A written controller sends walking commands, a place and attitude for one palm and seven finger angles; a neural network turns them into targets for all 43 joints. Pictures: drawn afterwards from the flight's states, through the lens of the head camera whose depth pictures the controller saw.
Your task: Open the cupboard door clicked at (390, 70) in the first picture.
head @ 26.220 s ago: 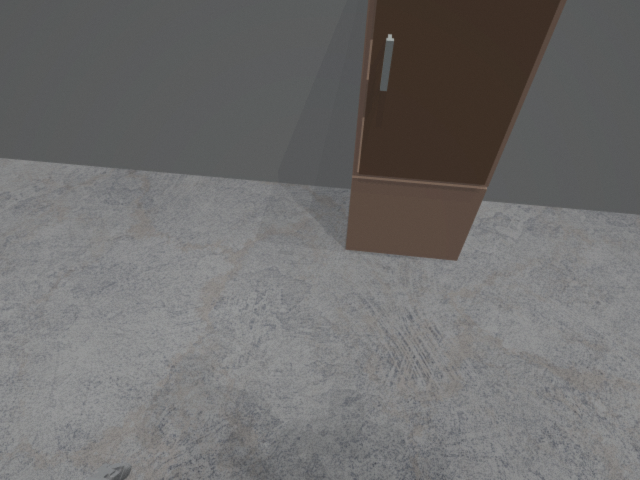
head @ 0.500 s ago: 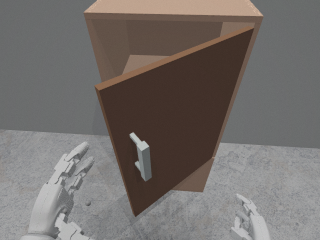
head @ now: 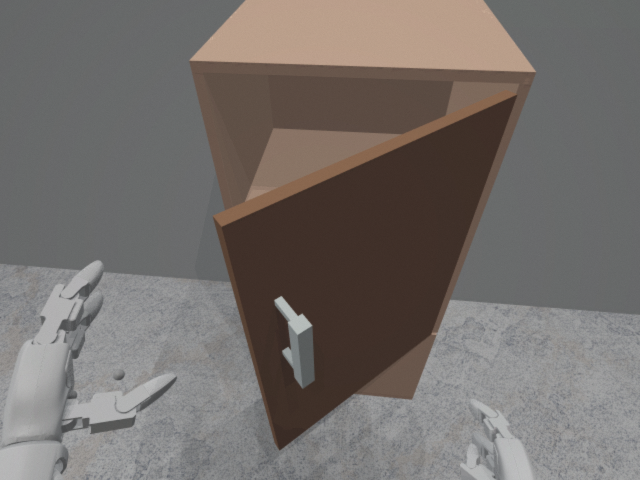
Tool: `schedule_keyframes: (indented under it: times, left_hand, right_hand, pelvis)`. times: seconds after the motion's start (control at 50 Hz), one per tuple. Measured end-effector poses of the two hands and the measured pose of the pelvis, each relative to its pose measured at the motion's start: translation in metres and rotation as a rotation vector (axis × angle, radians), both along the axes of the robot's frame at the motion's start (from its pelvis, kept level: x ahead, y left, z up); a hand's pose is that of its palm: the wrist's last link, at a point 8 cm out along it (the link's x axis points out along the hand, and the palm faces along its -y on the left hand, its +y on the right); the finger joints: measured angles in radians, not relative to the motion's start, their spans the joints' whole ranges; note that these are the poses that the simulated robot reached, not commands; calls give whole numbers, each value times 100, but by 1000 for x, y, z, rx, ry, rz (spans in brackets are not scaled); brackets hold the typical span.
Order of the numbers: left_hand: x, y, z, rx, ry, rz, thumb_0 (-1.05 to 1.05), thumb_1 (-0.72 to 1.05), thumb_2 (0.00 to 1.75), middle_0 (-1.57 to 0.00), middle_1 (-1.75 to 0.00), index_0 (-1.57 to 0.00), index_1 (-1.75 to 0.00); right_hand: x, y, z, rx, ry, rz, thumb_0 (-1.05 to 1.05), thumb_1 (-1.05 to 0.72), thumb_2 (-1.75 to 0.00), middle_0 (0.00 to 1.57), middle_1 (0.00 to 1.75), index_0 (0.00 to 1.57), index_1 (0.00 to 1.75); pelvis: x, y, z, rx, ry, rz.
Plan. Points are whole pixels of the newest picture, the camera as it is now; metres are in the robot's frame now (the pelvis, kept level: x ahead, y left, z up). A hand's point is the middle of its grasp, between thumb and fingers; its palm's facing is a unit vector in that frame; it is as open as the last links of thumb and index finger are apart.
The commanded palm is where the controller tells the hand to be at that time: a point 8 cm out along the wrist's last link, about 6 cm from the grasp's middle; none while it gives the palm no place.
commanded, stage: draw the hand back to the body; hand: left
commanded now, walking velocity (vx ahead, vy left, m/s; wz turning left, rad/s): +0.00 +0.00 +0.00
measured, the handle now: (294, 343) +0.27 +0.07 +0.05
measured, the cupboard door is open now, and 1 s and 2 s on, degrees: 42 42 42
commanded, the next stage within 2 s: step back with the hand held close in 0.68 s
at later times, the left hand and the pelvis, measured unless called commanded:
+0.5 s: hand (93, 338) +0.19 +0.24 +0.17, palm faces +0.45 -0.80 -0.39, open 7.7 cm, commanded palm +0.14 +0.28 +0.18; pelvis +0.00 -0.02 +0.01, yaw -1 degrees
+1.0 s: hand (91, 347) +0.18 +0.24 +0.16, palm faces +0.40 -0.79 -0.46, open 7.5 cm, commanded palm +0.12 +0.28 +0.18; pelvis -0.02 -0.02 +0.01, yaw -1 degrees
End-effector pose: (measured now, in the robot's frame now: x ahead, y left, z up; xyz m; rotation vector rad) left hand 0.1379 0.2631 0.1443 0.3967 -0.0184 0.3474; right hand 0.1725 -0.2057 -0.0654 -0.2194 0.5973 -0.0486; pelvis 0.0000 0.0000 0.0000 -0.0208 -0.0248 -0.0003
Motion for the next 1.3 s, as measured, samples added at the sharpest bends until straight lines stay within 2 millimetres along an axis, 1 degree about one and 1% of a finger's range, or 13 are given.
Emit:
schedule_keyframes:
  times: [0.12,0.24,0.36,0.42,0.48,0.6,0.82,0.92,1.0,1.08,1.18,1.24,1.3]
  left_hand:
    - [7,7,20,45,-58,25,0,28,63,-18,-30,-18,-30]
    - [11,16,30,66,-82,67,0,49,72,-19,-30,-19,-30]
    - [11,21,43,89,-125,105,0,69,81,-20,-30,-20,-30]
    - [10,18,45,84,-134,107,1,77,85,-20,-30,-20,-30]
    - [9,13,40,68,-118,97,1,82,87,-20,-30,-20,-30]
    - [4,6,33,56,-94,84,1,87,89,-21,-30,-20,-30]
    - [-3,2,40,69,-129,86,1,88,90,-21,-30,-21,-30]
    - [1,11,46,128,-144,72,1,88,90,-21,-30,-21,-30]
    - [5,12,37,138,-93,34,1,89,90,-21,-30,-20,-30]
    - [3,12,29,145,-43,-20,1,89,90,-21,-30,-20,-30]
    - [-6,20,35,190,-74,-59,1,88,90,-21,-30,-21,-30]
    - [-15,28,41,213,-117,-58,1,88,90,-21,-30,-21,-30]
    - [-27,35,43,223,-149,-46,1,88,90,-21,-30,-21,-30]
  right_hand:
    - [8,-5,3,2,7,3,2,-91,-90,20,30,20,30]
    - [13,-15,6,-6,21,-2,1,-91,-90,20,30,20,30]
    - [12,-25,5,-12,35,-7,1,-91,-90,20,30,20,30]
    - [10,-28,4,-5,41,-11,1,-91,-90,20,30,20,30]
    - [7,-32,2,1,49,-17,1,-91,-90,20,30,20,30]
    - [-1,-37,1,0,62,-29,1,-91,-90,20,30,20,30]
    - [-10,-42,0,6,50,-36,1,-91,-90,20,30,20,30]
    - [-17,-45,2,0,73,-54,1,-91,-90,20,30,20,30]
    - [-27,-50,2,-23,104,-90,1,-91,-90,20,30,20,30]
    - [-41,-54,1,-45,134,-137,1,-91,-90,20,30,20,30]
    - [-60,-50,3,-64,151,-175,1,-91,-90,20,30,20,30]
    - [-69,-44,5,-69,140,-179,1,-91,-90,20,30,20,30]
    - [-78,-37,6,-67,120,-171,1,-91,-90,20,30,20,30]
  pelvis:
    - [5,-3,6,5,-17,-5]
    - [6,-9,9,8,-31,-9]
    - [5,-14,11,10,-42,-8]
    - [4,-16,12,11,-47,-9]
    - [2,-19,12,13,-50,-11]
    - [-3,-24,13,14,-59,-13]
    - [-11,-29,13,12,-75,-14]
    - [-17,-28,13,1,-32,-12]
    - [-24,-21,13,2,-1,-23]
    - [-31,-13,12,10,15,-35]
    - [-43,-5,8,15,18,-40]
    - [-52,0,6,16,15,-41]
    - [-62,5,3,16,11,-43]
